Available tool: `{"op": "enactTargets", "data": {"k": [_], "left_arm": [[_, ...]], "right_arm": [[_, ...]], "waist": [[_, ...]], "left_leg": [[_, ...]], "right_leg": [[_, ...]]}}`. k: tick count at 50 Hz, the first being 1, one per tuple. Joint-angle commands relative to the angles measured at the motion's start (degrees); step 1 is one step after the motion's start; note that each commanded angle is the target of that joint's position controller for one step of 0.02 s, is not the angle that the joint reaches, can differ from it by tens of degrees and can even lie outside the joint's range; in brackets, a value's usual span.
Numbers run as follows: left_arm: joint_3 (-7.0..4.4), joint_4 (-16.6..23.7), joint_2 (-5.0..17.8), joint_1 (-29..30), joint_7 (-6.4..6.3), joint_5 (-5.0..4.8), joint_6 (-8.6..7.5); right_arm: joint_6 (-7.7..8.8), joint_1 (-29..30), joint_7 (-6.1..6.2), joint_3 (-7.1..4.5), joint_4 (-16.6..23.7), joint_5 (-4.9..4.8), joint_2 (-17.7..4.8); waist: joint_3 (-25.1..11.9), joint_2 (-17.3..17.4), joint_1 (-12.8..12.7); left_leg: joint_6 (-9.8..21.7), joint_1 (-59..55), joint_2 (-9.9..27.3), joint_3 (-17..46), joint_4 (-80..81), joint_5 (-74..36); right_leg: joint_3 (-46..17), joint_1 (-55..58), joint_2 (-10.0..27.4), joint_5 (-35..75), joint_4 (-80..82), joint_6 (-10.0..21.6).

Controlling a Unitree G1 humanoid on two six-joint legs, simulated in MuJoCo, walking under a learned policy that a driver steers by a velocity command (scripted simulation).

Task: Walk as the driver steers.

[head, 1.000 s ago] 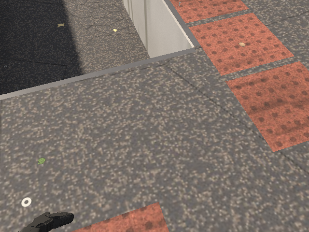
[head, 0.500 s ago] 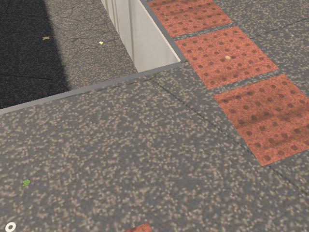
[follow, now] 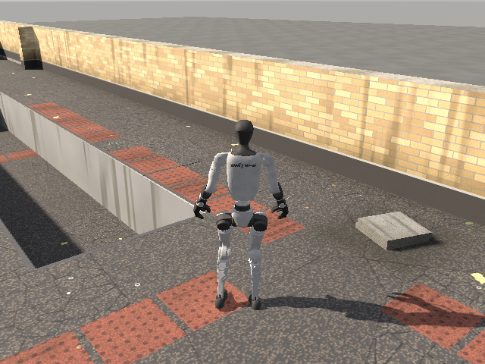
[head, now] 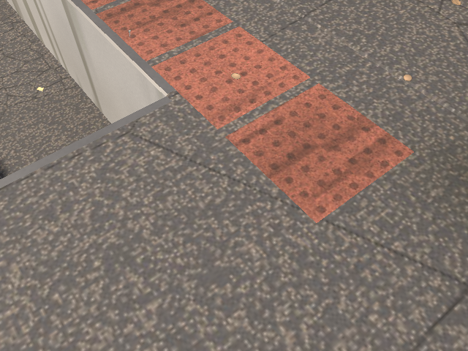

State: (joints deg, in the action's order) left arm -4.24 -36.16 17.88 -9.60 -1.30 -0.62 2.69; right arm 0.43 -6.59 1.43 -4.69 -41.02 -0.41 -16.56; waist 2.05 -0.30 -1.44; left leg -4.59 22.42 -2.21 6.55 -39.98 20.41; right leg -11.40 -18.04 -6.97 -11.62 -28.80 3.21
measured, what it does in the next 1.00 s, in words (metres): steps on the spot: left foot, then right foot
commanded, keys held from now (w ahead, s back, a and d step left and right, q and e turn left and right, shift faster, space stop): no key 1.00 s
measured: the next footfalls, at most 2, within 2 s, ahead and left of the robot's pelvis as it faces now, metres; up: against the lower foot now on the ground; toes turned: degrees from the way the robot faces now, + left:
left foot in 0.08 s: +0.06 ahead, +0.14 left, +0.00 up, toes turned -8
right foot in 0.38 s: +0.01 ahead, -0.13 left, +0.00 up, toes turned -2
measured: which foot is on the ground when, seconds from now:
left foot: up 0.00-0.06, down 0.08-1.00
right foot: down 0.00-0.08, up 0.10-0.36, down 0.38-1.00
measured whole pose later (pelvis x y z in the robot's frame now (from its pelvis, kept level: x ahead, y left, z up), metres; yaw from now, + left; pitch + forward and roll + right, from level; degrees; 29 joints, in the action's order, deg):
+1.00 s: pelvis +0.00 -0.02 +0.00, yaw -6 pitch -2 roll +0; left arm -1.6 -48.9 13.1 -12.9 -0.7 0.4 -0.1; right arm -0.2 -12.5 2.6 -2.3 -54.5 0.2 -14.9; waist 2.2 0.2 0.8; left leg -3.8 11.1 2.7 3.2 -27.5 14.8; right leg -3.1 -9.2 -2.4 -17.4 -28.4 1.3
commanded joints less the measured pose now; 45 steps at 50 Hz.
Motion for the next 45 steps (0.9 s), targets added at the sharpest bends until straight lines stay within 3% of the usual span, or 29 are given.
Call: {"op": "enactTargets", "data": {"k": [1,2,3,4,5,6,7,9,12,14,16,18,19,20,21,22,23,25,27,36,45], "left_arm": [[-2.64,4.52,9.32,2.67,-0.05,-0.42,-0.19],[-2.38,4.68,8.71,3.44,-0.20,-0.75,0.02],[-1.95,4.46,7.38,2.18,-0.39,-0.79,0.08],[-1.04,4.15,4.48,-1.05,-0.29,0.17,-0.09],[-1.57,5.47,5.85,-0.60,-0.34,-0.30,-0.64],[-2.79,4.47,9.94,-1.28,-0.44,0.78,-1.18],[-3.45,3.26,11.05,-1.57,-0.28,0.29,-1.16],[-2.95,1.42,8.20,-2.48,-0.55,0.35,-0.24],[-1.21,1.69,3.58,-0.88,-0.18,-0.02,-0.15],[-0.08,2.24,1.45,1.12,0.17,0.24,-0.43],[-0.20,1.97,2.31,1.46,0.41,-0.22,-0.67],[-0.39,-0.09,2.58,-1.96,0.57,0.01,-0.85],[-0.45,-0.05,3.92,-2.12,0.43,0.63,-0.91],[-0.87,0.50,7.11,-3.06,-0.11,1.12,-0.86],[-1.00,-0.84,8.02,-1.31,0.01,1.74,-0.85],[-0.18,0.32,4.02,0.52,0.59,1.69,-1.16],[0.38,-0.23,2.50,0.25,0.77,2.14,-1.50],[0.31,-0.91,3.47,-0.13,0.74,1.85,-2.26],[0.70,-1.72,2.82,-1.28,0.53,1.67,-2.81],[1.20,-4.07,1.83,-2.00,0.47,1.37,-3.35],[1.23,-8.25,1.46,-3.11,0.50,1.08,-3.51]], "right_arm": [[1.85,-0.78,-0.72,-1.60,3.81,-0.23,-5.62],[2.11,-2.70,-1.00,-1.64,3.09,-0.10,-5.44],[2.22,-3.55,-1.04,-1.90,2.84,0.44,-6.44],[1.98,-3.22,-0.81,-2.29,3.80,1.51,-9.60],[1.54,-2.46,-0.84,-2.63,3.49,3.15,-12.37],[1.75,-1.38,-0.73,-2.11,4.52,2.72,-9.73],[1.72,0.27,-0.40,-1.46,4.86,1.93,-7.87],[1.53,2.16,-0.19,-0.71,4.81,0.44,-6.20],[0.84,0.87,-0.14,0.06,3.80,0.76,-5.00],[0.23,0.19,-0.17,-0.10,3.39,0.81,-5.87],[-0.40,-2.24,-0.28,-0.44,2.67,0.56,-7.64],[-0.47,-2.40,-0.46,0.13,2.12,-0.30,-6.97],[0.15,-4.85,-0.65,0.54,1.25,-0.25,-6.13],[1.07,-5.76,-1.08,1.11,1.28,1.11,-4.98],[1.77,-7.00,-1.27,1.74,1.40,1.63,-2.35],[1.84,-3.71,-1.14,1.65,1.03,2.26,-4.27],[1.76,-2.08,-1.12,1.41,0.82,1.97,-4.74],[1.13,-2.14,-0.58,1.40,0.19,1.49,-4.51],[0.87,-3.01,-0.28,1.41,-0.59,1.21,-4.26],[0.47,-4.84,0.51,1.16,-5.22,0.91,-4.52],[0.06,-6.08,1.24,1.06,-9.71,0.66,-4.98]], "waist": [[-7.24,-8.64,1.12],[-7.69,-8.32,2.39],[-8.16,-6.57,2.40],[-9.55,3.61,0.32],[-5.36,16.16,-0.94],[-5.32,12.48,0.28],[-4.68,9.08,-0.17],[-3.40,7.07,-0.31],[-4.15,8.77,0.62],[-5.24,11.02,2.04],[-5.63,11.95,3.34],[-5.20,10.28,1.22],[-5.48,8.35,1.56],[-7.53,2.22,2.54],[-7.94,-8.78,5.63],[-6.49,-6.41,3.03],[-5.06,-4.97,2.40],[-2.40,-4.51,2.07],[-1.45,-4.61,2.26],[-1.40,-1.18,2.15],[-1.69,-0.39,2.14]], "left_leg": [[1.40,-2.30,-0.39,-0.96,8.19,-2.13],[2.25,-6.73,-0.09,-1.96,14.87,-7.65],[3.63,-12.02,2.94,-0.39,19.23,-14.10],[7.77,-17.44,13.59,10.02,21.69,-20.50],[17.74,-15.01,21.85,21.67,23.34,-28.45],[22.00,-12.60,24.89,23.83,23.45,-26.75],[20.46,-11.90,21.90,19.03,22.69,-24.36],[16.77,-12.73,16.71,12.26,21.33,-21.77],[16.07,-13.91,12.94,6.00,20.39,-25.94],[15.92,-14.39,12.21,4.48,19.48,-26.68],[16.54,-14.98,13.14,5.93,18.51,-27.24],[14.71,-12.78,12.35,5.40,16.82,-27.01],[11.86,-10.04,11.72,5.16,16.77,-24.78],[8.10,-6.44,9.38,2.21,13.51,-19.79],[4.53,-8.38,4.78,-3.27,14.66,-9.10],[2.26,-10.81,4.50,-3.75,13.86,-8.54],[1.71,-10.88,4.25,-3.98,13.73,-9.71],[1.93,-10.50,4.28,-3.90,13.26,-11.81],[2.14,-10.80,4.58,-3.61,13.58,-12.56],[1.05,-12.13,4.97,-3.49,14.21,-14.34],[1.07,-13.13,5.03,-3.59,14.51,-15.92]], "right_leg": [[-18.99,8.40,14.49,12.57,5.28,8.63],[-18.01,7.31,13.18,12.94,3.58,7.15],[-16.21,4.57,11.05,8.27,1.37,4.64],[-9.58,-0.69,5.83,-6.96,-8.09,1.13],[0.51,-10.44,-2.32,-24.07,-17.37,-2.23],[0.03,-11.34,0.96,-25.80,-29.85,-4.88],[-0.18,-11.62,1.58,-22.24,-34.92,-5.81],[0.02,-12.81,1.96,-16.81,-37.56,-7.71],[4.04,-8.89,3.54,-14.26,-27.90,-8.98],[7.64,-3.47,5.85,-15.13,-16.78,-9.10],[9.72,0.37,5.77,-13.06,-7.96,-8.73],[10.94,7.90,5.17,-0.28,7.60,-6.87],[8.04,12.98,6.84,5.74,10.71,-5.25],[1.97,18.54,12.81,18.01,8.32,-3.20],[0.57,12.87,14.46,13.97,4.96,0.61],[0.52,9.37,13.39,7.05,6.00,1.81],[0.90,7.95,12.49,3.07,6.60,0.96],[1.40,5.95,11.39,2.07,6.87,-0.30],[1.74,5.00,11.04,3.07,6.66,-0.72],[2.35,5.68,10.06,5.30,6.42,-0.43],[4.01,6.60,8.90,8.02,6.15,-0.66]]}}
